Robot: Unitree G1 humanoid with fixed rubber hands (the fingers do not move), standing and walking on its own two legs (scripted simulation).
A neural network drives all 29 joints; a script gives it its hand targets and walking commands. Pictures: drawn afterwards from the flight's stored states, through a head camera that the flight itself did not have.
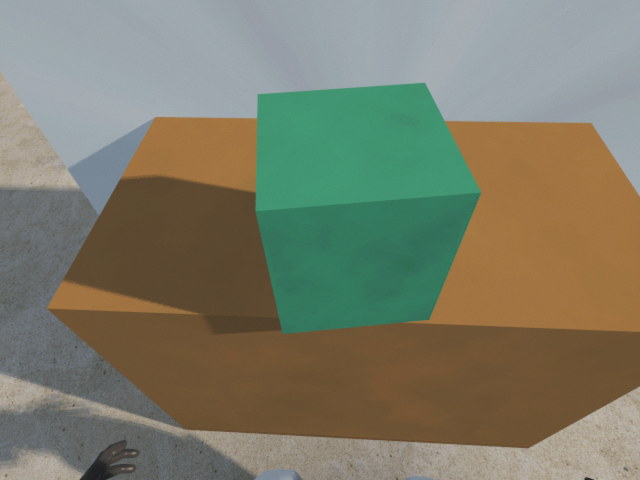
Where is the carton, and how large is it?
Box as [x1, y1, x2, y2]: [255, 83, 480, 333]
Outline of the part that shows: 424,83 258,94 255,210 283,333 422,320 429,318 478,199 480,191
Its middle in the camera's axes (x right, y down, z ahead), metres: +0.04 -0.03 +0.52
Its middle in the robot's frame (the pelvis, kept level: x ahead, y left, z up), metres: +0.42 +0.01 +0.09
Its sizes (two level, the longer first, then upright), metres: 0.210 0.200 0.250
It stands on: a pedestal, 0.71 m high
